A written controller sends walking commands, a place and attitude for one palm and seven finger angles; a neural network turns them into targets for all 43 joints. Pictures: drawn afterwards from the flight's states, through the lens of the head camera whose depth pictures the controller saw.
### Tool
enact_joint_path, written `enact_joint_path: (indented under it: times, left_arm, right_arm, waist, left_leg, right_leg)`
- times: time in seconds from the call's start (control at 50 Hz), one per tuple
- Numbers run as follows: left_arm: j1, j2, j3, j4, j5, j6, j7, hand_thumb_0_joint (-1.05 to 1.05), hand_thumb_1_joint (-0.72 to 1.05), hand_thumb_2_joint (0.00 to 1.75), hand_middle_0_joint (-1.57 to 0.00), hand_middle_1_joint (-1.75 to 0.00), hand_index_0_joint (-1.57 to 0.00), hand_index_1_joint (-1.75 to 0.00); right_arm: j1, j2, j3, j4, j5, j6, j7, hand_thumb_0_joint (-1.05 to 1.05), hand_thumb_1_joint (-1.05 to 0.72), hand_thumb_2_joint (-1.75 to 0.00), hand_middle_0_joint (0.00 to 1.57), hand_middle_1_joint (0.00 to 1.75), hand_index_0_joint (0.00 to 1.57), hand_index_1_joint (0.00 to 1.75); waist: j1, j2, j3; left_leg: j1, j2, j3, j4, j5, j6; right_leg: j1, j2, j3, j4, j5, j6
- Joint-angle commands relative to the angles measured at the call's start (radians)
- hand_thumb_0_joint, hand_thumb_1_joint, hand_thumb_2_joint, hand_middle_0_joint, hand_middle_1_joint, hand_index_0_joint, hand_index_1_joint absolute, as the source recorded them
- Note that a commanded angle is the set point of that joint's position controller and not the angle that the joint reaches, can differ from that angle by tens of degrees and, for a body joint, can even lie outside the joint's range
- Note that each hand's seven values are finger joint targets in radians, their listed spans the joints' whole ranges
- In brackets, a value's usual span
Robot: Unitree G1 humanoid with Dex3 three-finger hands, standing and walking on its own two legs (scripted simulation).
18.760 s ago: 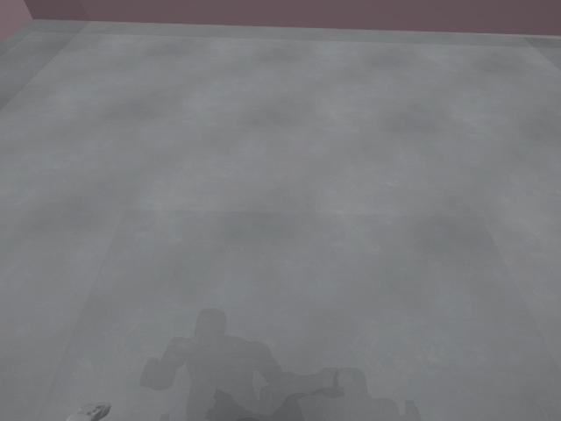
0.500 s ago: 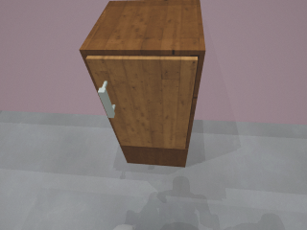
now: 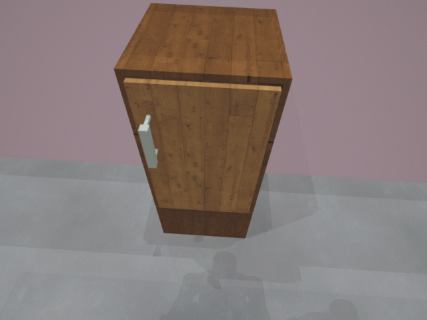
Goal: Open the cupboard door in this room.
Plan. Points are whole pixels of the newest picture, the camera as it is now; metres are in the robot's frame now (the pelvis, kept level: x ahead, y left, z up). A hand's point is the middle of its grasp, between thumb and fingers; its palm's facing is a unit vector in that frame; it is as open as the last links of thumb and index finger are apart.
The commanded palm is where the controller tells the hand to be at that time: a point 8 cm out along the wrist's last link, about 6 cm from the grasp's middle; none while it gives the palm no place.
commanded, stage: come to a stop and stand still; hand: left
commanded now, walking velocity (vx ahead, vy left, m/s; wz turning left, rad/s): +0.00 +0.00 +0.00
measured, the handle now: (150, 142) +0.55 +0.20 -0.05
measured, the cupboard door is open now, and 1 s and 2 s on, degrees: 0 0 0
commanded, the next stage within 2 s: look again from close up in 0.22 s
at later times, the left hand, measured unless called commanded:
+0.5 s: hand out of the picture -0.01 +0.18 -0.18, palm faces +0.01 -0.98 -0.20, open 7.3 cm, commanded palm none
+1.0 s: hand out of the picture -0.07 +0.18 -0.18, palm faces +0.03 -0.98 -0.18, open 7.4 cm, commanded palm none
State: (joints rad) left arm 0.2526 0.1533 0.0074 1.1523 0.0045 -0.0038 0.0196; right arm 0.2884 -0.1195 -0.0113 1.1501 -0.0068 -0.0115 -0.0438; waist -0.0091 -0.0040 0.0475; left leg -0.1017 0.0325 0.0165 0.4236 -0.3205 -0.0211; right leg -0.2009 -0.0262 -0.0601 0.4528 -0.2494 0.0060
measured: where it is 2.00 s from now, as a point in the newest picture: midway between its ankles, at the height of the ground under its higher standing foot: outside the picture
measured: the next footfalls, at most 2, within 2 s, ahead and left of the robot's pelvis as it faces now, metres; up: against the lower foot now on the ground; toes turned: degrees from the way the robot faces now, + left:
none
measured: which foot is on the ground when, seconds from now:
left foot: down 0.00-1.00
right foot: down 0.00-1.00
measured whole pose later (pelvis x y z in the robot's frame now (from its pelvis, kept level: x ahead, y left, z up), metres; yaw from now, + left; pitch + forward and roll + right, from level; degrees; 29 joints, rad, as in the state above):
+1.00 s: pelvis -0.04 +0.02 +0.00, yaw +0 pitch -2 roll +0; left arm 0.36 0.15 0.00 1.10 0.02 0.00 0.03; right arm 0.37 -0.12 0.01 1.09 -0.02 -0.01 -0.02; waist 0.00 -0.01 0.02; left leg -0.16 0.00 0.06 0.50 -0.31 0.02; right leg -0.26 -0.06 -0.04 0.52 -0.24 0.01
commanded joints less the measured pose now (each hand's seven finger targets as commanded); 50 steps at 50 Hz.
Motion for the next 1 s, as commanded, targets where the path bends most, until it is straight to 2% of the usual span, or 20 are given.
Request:
enact_joint_path:
  times: [0.0, 0.12, 0.28, 0.3, 0.32, 0.34, 0.36, 0.38, 0.4, 0.42, 0.44, 0.5, 0.6, 0.64, 0.68, 0.74, 0.86, 0.9, 0.94, 0.98]
  left_arm:
    - [0.058, 0.095, 0.016, -0.014, -0.003, -0.014, 0.013, 0.00, 0.90, 0.90, -0.20, -0.30, -0.20, -0.30]
    - [0.056, 0.086, 0.012, -0.012, -0.002, -0.012, 0.018, 0.00, 0.90, 0.90, -0.20, -0.30, -0.20, -0.30]
    - [0.054, 0.095, 0.012, -0.021, -0.001, -0.017, 0.019, 0.00, 0.90, 0.90, -0.20, -0.30, -0.20, -0.30]
    - [0.158, 0.130, 0.021, 0.012, 0.012, -0.040, 0.063, 0.00, 0.90, 0.90, -0.20, -0.30, -0.20, -0.30]
    - [0.156, 0.184, 0.028, -0.014, 0.014, -0.057, 0.054, 0.00, 0.90, 0.90, -0.20, -0.30, -0.20, -0.30]
    - [0.155, 0.151, 0.023, -0.037, 0.014, -0.054, 0.051, 0.00, 0.90, 0.90, -0.20, -0.30, -0.20, -0.30]
    - [0.109, 0.133, 0.015, -0.054, 0.011, -0.043, 0.047, 0.00, 0.90, 0.90, -0.20, -0.30, -0.20, -0.30]
    - [0.101, 0.118, 0.009, -0.066, 0.006, -0.038, 0.043, 0.00, 0.90, 0.90, -0.20, -0.30, -0.20, -0.30]
    - [0.081, 0.106, 0.006, -0.074, 0.006, -0.032, 0.037, 0.00, 0.90, 0.90, -0.20, -0.30, -0.20, -0.30]
    - [0.071, 0.098, 0.005, -0.080, 0.010, -0.024, 0.036, 0.00, 0.90, 0.90, -0.20, -0.30, -0.20, -0.30]
    - [0.067, 0.097, 0.005, -0.082, 0.011, -0.019, 0.032, 0.00, 0.90, 0.90, -0.20, -0.30, -0.20, -0.30]
    - [0.070, 0.096, 0.001, -0.088, 0.013, -0.008, 0.021, 0.00, 0.90, 0.90, -0.20, -0.30, -0.20, -0.30]
    - [0.084, 0.096, 0.001, -0.104, 0.015, -0.002, 0.013, 0.00, 0.90, 0.90, -0.20, -0.30, -0.20, -0.30]
    - [0.099, 0.095, 0.002, -0.106, 0.017, -0.001, 0.010, 0.00, 0.90, 0.90, -0.20, -0.30, -0.20, -0.30]
    - [0.111, 0.090, 0.002, -0.108, 0.016, -0.004, 0.009, 0.00, 0.90, 0.90, -0.20, -0.30, -0.20, -0.30]
    - [0.116, 0.085, 0.001, -0.107, 0.016, -0.006, 0.009, 0.00, 0.90, 0.90, -0.20, -0.30, -0.20, -0.30]
    - [0.135, 0.073, 0.000, -0.089, 0.013, -0.013, 0.012, 0.00, 0.90, 0.90, -0.20, -0.30, -0.20, -0.30]
    - [0.148, 0.066, 0.003, -0.080, 0.015, -0.011, 0.009, 0.00, 0.90, 0.90, -0.20, -0.30, -0.20, -0.30]
    - [0.155, 0.058, 0.008, -0.084, 0.022, -0.007, 0.005, 0.00, 0.90, 0.90, -0.20, -0.30, -0.20, -0.30]
    - [0.174, 0.051, 0.014, -0.086, 0.026, -0.011, 0.000, 0.00, 0.90, 0.90, -0.20, -0.30, -0.20, -0.30]
  right_arm:
    - [0.063, -0.101, -0.020, -0.013, 0.001, -0.014, -0.006, 0.00, -0.90, -0.90, 0.20, 0.30, 0.20, 0.30]
    - [0.072, -0.086, -0.015, 0.001, 0.001, -0.011, -0.007, 0.00, -0.90, -0.90, 0.20, 0.30, 0.20, 0.30]
    - [0.072, -0.091, -0.014, -0.003, 0.001, -0.011, -0.005, 0.00, -0.90, -0.90, 0.20, 0.30, 0.20, 0.30]
    - [-0.040, -0.141, -0.019, -0.075, 0.003, -0.021, 0.008, 0.00, -0.90, -0.90, 0.20, 0.30, 0.20, 0.30]
    - [-0.028, -0.106, -0.011, -0.133, 0.008, -0.011, 0.017, 0.00, -0.90, -0.90, 0.20, 0.30, 0.20, 0.30]
    - [0.042, -0.067, -0.010, -0.135, 0.003, -0.014, 0.016, 0.00, -0.90, -0.90, 0.20, 0.30, 0.20, 0.30]
    - [0.073, -0.074, -0.014, -0.127, 0.004, -0.016, 0.012, 0.00, -0.90, -0.90, 0.20, 0.30, 0.20, 0.30]
    - [0.081, -0.091, -0.014, -0.118, 0.002, -0.016, 0.010, 0.00, -0.90, -0.90, 0.20, 0.30, 0.20, 0.30]
    - [0.080, -0.111, -0.015, -0.114, 0.000, -0.012, 0.007, 0.00, -0.90, -0.90, 0.20, 0.30, 0.20, 0.30]
    - [0.081, -0.112, -0.015, -0.117, -0.006, -0.012, 0.007, 0.00, -0.90, -0.90, 0.20, 0.30, 0.20, 0.30]
    - [0.070, -0.122, -0.011, -0.120, -0.007, -0.010, 0.007, 0.00, -0.90, -0.90, 0.20, 0.30, 0.20, 0.30]
    - [0.034, -0.132, -0.006, -0.146, -0.006, -0.007, 0.012, 0.00, -0.90, -0.90, 0.20, 0.30, 0.20, 0.30]
    - [0.041, -0.147, -0.008, -0.157, -0.011, -0.008, 0.018, 0.00, -0.90, -0.90, 0.20, 0.30, 0.20, 0.30]
    - [0.049, -0.152, -0.007, -0.157, -0.011, -0.010, 0.019, 0.00, -0.90, -0.90, 0.20, 0.30, 0.20, 0.30]
    - [0.056, -0.152, -0.008, -0.156, -0.011, -0.012, 0.018, 0.00, -0.90, -0.90, 0.20, 0.30, 0.20, 0.30]
    - [0.069, -0.147, -0.005, -0.147, -0.009, -0.014, 0.018, 0.00, -0.90, -0.90, 0.20, 0.30, 0.20, 0.30]
    - [0.099, -0.128, 0.001, -0.112, -0.005, -0.020, 0.015, 0.00, -0.90, -0.90, 0.20, 0.30, 0.20, 0.30]
    - [0.119, -0.127, -0.001, -0.096, -0.010, -0.015, 0.015, 0.00, -0.90, -0.90, 0.20, 0.30, 0.20, 0.30]
    - [0.120, -0.139, -0.008, -0.093, -0.014, -0.009, 0.017, 0.00, -0.90, -0.90, 0.20, 0.30, 0.20, 0.30]
    - [0.113, -0.137, -0.012, -0.097, -0.016, -0.008, 0.020, 0.00, -0.90, -0.90, 0.20, 0.30, 0.20, 0.30]
  waist:
    - [0.010, -0.009, -0.043]
    - [0.013, 0.013, 0.003]
    - [0.011, 0.004, -0.001]
    - [0.059, -0.041, 0.018]
    - [0.018, -0.069, -0.020]
    - [-0.005, -0.102, -0.159]
    - [-0.020, -0.082, -0.208]
    - [-0.013, -0.058, -0.196]
    - [-0.016, -0.007, -0.138]
    - [-0.011, 0.047, -0.075]
    - [-0.005, 0.064, -0.023]
    - [0.004, 0.036, 0.073]
    - [0.007, 0.035, 0.099]
    - [0.012, 0.039, 0.084]
    - [0.013, 0.026, 0.062]
    - [0.014, 0.028, 0.077]
    - [0.013, 0.011, 0.052]
    - [0.011, 0.016, 0.047]
    - [0.014, 0.043, 0.084]
    - [0.023, 0.033, 0.122]
  left_leg:
    - [-0.045, 0.084, -0.038, -0.048, 0.330, 0.019]
    - [-0.053, 0.084, -0.033, -0.064, 0.295, 0.018]
    - [-0.039, 0.083, -0.029, -0.068, 0.295, 0.017]
    - [-0.147, 0.068, 0.036, 0.176, 0.280, -0.003]
    - [-0.198, 0.026, 0.040, 0.201, 0.106, 0.008]
    - [-0.163, 0.021, 0.028, 0.142, -0.018, 0.025]
    - [-0.114, 0.016, 0.030, 0.071, 0.076, 0.027]
    - [-0.070, 0.040, 0.009, 0.061, 0.179, 0.031]
    - [-0.067, 0.067, -0.005, 0.052, 0.254, 0.035]
    - [-0.081, 0.085, -0.009, 0.051, 0.334, 0.036]
    - [-0.110, 0.089, -0.020, 0.035, 0.351, 0.038]
    - [-0.181, 0.077, -0.050, -0.035, 0.120, 0.048]
    - [-0.247, 0.069, -0.086, -0.116, -0.105, 0.058]
    - [-0.257, 0.072, -0.094, -0.132, -0.141, 0.064]
    - [-0.248, 0.069, -0.092, -0.128, -0.128, 0.066]
    - [-0.255, 0.070, -0.095, -0.132, -0.112, 0.066]
    - [-0.221, 0.066, -0.078, -0.107, -0.012, 0.063]
    - [-0.215, 0.071, -0.082, -0.113, -0.136, 0.069]
    - [-0.245, 0.092, -0.107, -0.143, -0.276, 0.085]
    - [-0.283, 0.094, -0.114, -0.133, -0.311, 0.097]
  right_leg:
    - [0.087, -0.094, 0.069, -0.039, 0.356, -0.023]
    - [0.072, -0.087, 0.073, -0.059, 0.319, -0.025]
    - [0.074, -0.093, 0.077, -0.072, 0.336, -0.028]
    - [0.080, -0.147, 0.145, -0.030, 0.810, -0.007]
    - [0.176, -0.197, 0.132, 0.000, 1.077, -0.041]
    - [0.218, -0.212, 0.142, 0.061, 1.081, -0.072]
    - [0.229, -0.185, 0.093, 0.101, 0.987, -0.070]
    - [0.164, -0.149, 0.084, 0.093, 0.774, -0.056]
    - [0.096, -0.120, 0.076, 0.069, 0.563, -0.048]
    - [0.051, -0.094, 0.068, 0.063, 0.427, -0.044]
    - [0.027, -0.081, 0.060, 0.051, 0.320, -0.042]
    - [-0.032, -0.066, 0.082, -0.015, 0.061, -0.034]
    - [-0.038, -0.056, 0.083, -0.033, -0.049, -0.029]
    - [-0.024, -0.054, 0.070, -0.023, -0.042, -0.026]
    - [-0.013, -0.058, 0.072, -0.026, -0.030, -0.027]
    - [-0.016, -0.060, 0.070, -0.025, -0.009, -0.026]
    - [0.000, -0.070, 0.077, -0.028, 0.046, -0.026]
    - [-0.015, -0.060, 0.066, -0.008, -0.076, -0.033]
    - [-0.055, -0.041, 0.040, 0.026, -0.166, -0.036]
    - [-0.069, -0.035, 0.051, 0.036, -0.191, -0.045]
